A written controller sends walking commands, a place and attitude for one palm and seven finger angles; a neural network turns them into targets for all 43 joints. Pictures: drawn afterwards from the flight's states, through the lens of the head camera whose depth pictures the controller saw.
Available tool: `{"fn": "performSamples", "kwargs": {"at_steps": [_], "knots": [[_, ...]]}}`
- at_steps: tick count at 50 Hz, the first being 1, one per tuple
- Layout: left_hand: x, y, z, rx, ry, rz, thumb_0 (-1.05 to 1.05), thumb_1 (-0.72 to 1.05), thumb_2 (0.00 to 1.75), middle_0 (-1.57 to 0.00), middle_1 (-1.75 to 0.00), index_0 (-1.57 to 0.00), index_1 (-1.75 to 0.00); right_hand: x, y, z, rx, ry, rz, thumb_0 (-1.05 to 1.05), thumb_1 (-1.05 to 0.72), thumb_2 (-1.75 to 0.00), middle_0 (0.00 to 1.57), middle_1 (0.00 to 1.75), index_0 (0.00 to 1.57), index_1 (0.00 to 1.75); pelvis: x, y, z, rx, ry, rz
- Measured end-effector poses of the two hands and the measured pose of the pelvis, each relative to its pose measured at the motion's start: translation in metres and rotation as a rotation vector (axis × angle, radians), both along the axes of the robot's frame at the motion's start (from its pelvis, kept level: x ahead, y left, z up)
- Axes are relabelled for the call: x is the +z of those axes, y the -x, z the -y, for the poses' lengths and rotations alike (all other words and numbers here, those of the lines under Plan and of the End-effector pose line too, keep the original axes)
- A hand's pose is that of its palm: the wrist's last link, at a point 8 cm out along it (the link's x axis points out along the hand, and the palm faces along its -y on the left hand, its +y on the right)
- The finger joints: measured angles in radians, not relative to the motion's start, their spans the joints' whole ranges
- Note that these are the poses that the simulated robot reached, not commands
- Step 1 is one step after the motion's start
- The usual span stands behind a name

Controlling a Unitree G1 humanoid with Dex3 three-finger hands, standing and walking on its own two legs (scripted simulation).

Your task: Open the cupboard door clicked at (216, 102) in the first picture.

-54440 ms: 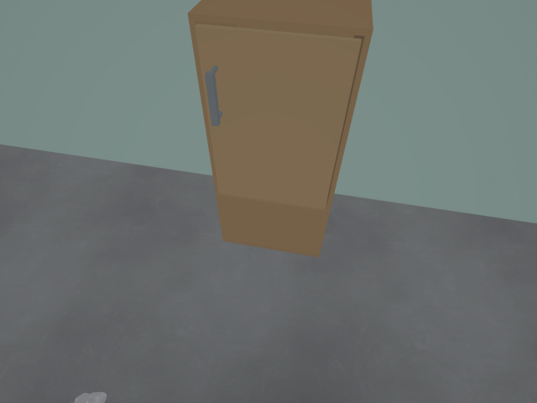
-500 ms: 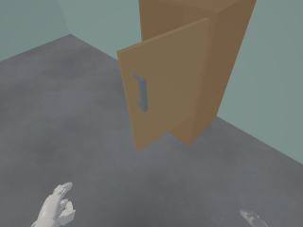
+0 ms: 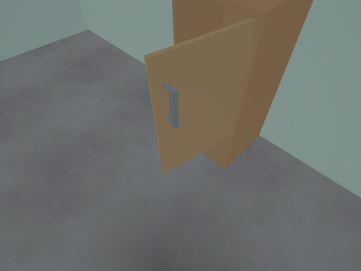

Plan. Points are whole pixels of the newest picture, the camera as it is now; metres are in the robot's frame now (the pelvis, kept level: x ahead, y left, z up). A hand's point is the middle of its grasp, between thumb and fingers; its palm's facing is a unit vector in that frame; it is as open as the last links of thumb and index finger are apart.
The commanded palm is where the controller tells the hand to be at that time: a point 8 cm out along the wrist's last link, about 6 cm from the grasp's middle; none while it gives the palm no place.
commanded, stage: let the arm hang, fingers relaxed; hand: left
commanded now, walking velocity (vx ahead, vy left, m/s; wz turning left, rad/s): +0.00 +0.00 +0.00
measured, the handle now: (170, 106) +0.58 +0.08 +0.00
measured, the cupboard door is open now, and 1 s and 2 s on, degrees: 80 80 80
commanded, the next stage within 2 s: look to check the result in 0.42 s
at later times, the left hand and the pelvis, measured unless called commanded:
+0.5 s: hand out of the picture -0.01 +0.15 -0.18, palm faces +0.05 -0.98 -0.17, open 7.3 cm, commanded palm none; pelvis +0.01 -0.01 +0.00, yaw +0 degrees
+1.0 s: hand out of the picture +0.00 +0.15 -0.18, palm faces +0.04 -0.98 -0.19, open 7.4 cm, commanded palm none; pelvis +0.02 -0.01 +0.00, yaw -1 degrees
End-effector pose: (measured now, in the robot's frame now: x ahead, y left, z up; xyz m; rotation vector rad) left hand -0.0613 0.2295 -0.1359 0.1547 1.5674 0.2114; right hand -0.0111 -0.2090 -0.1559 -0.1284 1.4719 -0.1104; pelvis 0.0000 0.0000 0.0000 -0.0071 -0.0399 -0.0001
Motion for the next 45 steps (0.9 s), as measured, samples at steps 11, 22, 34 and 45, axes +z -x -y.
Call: {"fn": "performSamples", "kwargs": {"at_steps": [11, 22, 34, 45], "knots": [[-0.01, -0.046, 0.027, -0.018, 0.054, 0.142, 0.0, 0.91, 0.9, -0.2, -0.3, -0.2, -0.3, -0.001, 0.005, -0.003, -0.025, -0.01, 0.019, 0.0, -0.91, -0.9, 0.2, 0.3, 0.2, 0.3, -0.001, -0.003, 0.004, -0.001, -0.007, 0.007], [-0.012, -0.052, 0.032, -0.016, 0.058, 0.146, 0.01, 0.92, 0.9, -0.2, -0.3, -0.2, -0.3, 0.002, 0.002, 0.005, -0.032, 0.009, 0.022, 0.0, -0.91, -0.9, 0.2, 0.3, 0.2, 0.3, -0.001, -0.007, 0.009, -0.003, -0.007, 0.002], [-0.009, -0.039, 0.028, -0.002, 0.037, 0.092, 0.0, 0.91, 0.9, -0.2, -0.3, -0.2, -0.3, 0.003, -0.012, 0.013, -0.019, 0.018, 0.026, 0.0, -0.91, -0.9, 0.2, 0.3, 0.2, 0.3, -0.001, -0.014, 0.011, -0.005, -0.009, 0.0], [-0.009, -0.05, 0.029, -0.011, 0.04, 0.106, 0.0, 0.91, 0.9, -0.2, -0.3, -0.2, -0.3, 0.005, -0.028, 0.021, -0.009, 0.036, 0.053, 0.0, -0.91, -0.9, 0.2, 0.3, 0.2, 0.3, 0.0, -0.018, 0.012, -0.008, -0.011, -0.001]]}}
